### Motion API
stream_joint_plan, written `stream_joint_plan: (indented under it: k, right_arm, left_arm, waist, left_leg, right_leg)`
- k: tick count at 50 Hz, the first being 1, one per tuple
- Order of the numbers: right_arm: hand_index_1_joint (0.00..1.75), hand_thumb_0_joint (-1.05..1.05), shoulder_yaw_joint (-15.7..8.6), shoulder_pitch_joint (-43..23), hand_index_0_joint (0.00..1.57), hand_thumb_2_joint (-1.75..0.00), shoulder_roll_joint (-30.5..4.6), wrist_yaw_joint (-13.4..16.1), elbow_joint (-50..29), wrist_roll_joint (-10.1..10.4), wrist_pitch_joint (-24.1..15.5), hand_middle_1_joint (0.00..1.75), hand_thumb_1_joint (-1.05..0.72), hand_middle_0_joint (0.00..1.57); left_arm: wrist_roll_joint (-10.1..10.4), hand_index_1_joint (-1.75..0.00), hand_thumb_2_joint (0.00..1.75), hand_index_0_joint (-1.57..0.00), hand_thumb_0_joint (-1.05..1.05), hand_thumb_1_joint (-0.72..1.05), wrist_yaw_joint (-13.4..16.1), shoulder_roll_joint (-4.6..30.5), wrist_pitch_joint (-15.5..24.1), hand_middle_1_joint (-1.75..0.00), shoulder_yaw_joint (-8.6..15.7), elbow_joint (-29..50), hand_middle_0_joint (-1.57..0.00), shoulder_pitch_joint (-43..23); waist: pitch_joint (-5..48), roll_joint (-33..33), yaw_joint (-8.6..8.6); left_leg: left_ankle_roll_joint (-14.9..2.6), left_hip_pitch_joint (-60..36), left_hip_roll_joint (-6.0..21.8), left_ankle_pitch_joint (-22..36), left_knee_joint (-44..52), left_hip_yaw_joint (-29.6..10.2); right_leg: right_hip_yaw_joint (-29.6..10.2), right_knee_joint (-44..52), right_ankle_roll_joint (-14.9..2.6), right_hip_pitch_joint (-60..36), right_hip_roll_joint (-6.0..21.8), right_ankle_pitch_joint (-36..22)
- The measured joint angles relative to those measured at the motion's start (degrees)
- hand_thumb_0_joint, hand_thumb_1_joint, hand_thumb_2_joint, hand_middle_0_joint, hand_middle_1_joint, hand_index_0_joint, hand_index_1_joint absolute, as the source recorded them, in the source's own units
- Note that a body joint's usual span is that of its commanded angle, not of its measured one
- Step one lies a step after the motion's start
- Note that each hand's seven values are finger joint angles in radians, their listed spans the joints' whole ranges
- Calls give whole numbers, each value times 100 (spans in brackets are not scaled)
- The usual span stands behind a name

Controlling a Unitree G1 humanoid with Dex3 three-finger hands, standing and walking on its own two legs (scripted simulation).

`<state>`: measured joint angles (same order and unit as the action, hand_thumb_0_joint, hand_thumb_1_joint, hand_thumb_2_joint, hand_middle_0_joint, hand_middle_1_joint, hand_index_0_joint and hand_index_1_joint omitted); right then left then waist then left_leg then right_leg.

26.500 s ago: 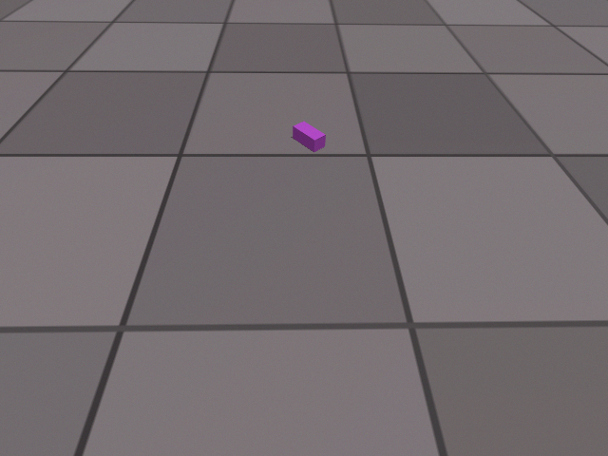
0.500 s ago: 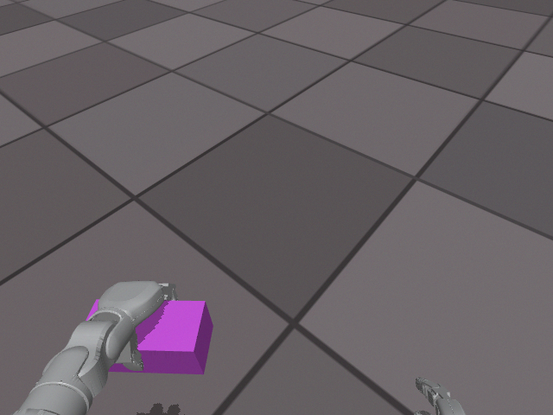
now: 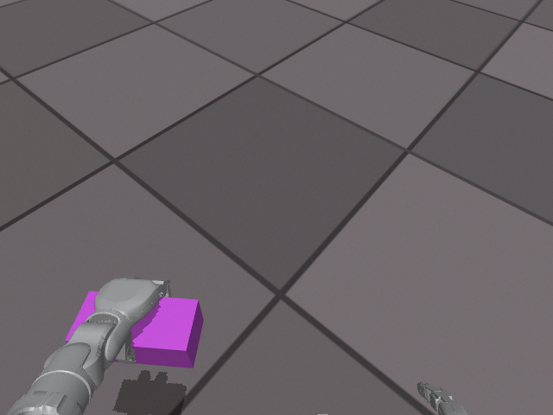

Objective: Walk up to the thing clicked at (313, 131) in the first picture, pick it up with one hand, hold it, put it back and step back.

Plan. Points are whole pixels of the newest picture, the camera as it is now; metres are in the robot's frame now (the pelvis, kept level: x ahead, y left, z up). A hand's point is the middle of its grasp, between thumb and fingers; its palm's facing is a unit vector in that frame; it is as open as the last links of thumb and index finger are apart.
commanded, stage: crouch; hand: left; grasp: from above
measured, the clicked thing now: (141, 329) +0.30 +0.22 -0.13
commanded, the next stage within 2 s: lower in 1.60 s
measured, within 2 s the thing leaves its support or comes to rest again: neither
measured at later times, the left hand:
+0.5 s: hand (163, 327) +0.37 +0.24 -0.33, palm faces -0.47 +0.06 -0.88, open 11.5 cm
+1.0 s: hand (174, 334) +0.41 +0.25 -0.50, palm faces -0.46 +0.02 -0.89, open 11.4 cm
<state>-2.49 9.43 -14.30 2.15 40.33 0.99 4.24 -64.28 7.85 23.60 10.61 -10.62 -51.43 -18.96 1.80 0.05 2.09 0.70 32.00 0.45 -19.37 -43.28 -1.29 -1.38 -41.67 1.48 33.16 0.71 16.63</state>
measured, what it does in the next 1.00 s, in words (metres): lowers itself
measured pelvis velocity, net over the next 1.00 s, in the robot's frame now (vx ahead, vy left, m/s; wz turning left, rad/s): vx -0.05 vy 0.01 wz -0.04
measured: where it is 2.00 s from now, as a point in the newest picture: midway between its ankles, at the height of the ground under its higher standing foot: outside the picture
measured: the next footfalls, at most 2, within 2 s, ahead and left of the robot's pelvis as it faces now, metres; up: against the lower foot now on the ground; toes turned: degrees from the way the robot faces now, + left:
none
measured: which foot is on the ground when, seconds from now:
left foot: down 0.00-1.00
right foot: down 0.00-1.00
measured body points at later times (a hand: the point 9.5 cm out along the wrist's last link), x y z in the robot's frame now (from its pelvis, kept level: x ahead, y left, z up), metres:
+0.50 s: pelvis -0.04 +0.01 -0.20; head +0.14 +0.03 +0.21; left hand +0.39 +0.23 -0.28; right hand -0.01 -0.27 -0.32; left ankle +0.02 +0.13 -0.71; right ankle +0.04 -0.14 -0.71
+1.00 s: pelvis -0.05 +0.01 -0.32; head +0.19 +0.04 +0.05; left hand +0.43 +0.25 -0.45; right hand +0.01 -0.28 -0.44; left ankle +0.02 +0.13 -0.71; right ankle +0.04 -0.14 -0.71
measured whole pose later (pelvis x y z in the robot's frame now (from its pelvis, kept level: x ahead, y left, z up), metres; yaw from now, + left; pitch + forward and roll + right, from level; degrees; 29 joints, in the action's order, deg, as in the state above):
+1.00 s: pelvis -0.05 +0.01 -0.32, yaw -2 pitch +39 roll -6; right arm -1.3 8.5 -14.7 -5.2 40.7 -6.7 -3.1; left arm -74.6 22.0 35.7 11.9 3.7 -75.3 -49.6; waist 7.6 1.0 11.9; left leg 1.4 119.1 -2.0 -41.3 -121.7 -6.2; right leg 1.3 -116.7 2.7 118.2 0.4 37.3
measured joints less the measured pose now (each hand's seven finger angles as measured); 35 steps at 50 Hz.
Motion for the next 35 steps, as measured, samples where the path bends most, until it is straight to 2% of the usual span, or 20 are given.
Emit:
stream_joint_plan:
  k: [6, 9, 13, 19, 27, 35]
  right_arm:
    - [30, 1, -158, 132, 20, -90, -104, -137, 23, -153, -57, 30, -90, 20]
    - [30, 1, -194, 192, 20, -90, -126, -143, 97, -222, -104, 30, -90, 20]
    - [30, 1, -221, 311, 20, -90, -107, -98, 166, -288, -199, 30, -90, 20]
    - [30, 1, -214, 452, 20, -90, -1, -74, 252, -355, -309, 30, -90, 20]
    - [30, 1, -81, 461, 20, -90, 119, -200, 214, -427, -437, 30, -90, 20]
    - [30, 1, 58, 251, 20, -90, 107, -442, 183, -583, -623, 30, -90, 20]
  left_arm:
    - [-553, -84, 73, -51, -1, -25, 816, 27, 32, -89, 150, -660, -46, -571]
    - [-672, -83, 72, -50, -1, -24, 1078, 69, -14, -89, 265, -1054, -45, -955]
    - [-661, -83, 71, -49, -1, -23, 1249, 157, -164, -88, 444, -1375, -45, -1390]
    - [-591, -81, 69, -49, -1, -21, 1207, 309, -309, -86, 711, -1587, -45, -1843]
    - [-589, -78, 69, -51, -1, -21, 1017, 562, -173, -84, 955, -1826, -46, -2183]
    - [-787, -75, 68, -53, -1, -21, 1059, 832, 184, -81, 1177, -1893, -48, -2367]
  waist:
    - [344, 16, 109]
    - [498, 33, 219]
    - [666, 84, 370]
    - [834, 161, 575]
    - [896, 261, 758]
    - [851, 197, 820]
  left_leg:
    - [9, 1822, 19, -601, -1666, -79]
    - [4, 2717, 7, -856, -2454, -104]
    - [-9, 3831, -9, -1136, -3394, -131]
    - [-49, 5204, -42, -1450, -4556, -138]
    - [-64, 6594, -119, -1720, -5741, -195]
    - [-6, 7704, -197, -1932, -6705, -335]
  right_leg:
    - [46, -1559, 39, 1770, -51, 543]
    - [55, -2325, 50, 2655, -58, 787]
    - [61, -3232, 57, 3759, -68, 1047]
    - [39, -4361, 90, 5126, -74, 1336]
    - [61, -5500, 123, 6471, -43, 1608]
    - [164, -6427, 124, 7526, -10, 1838]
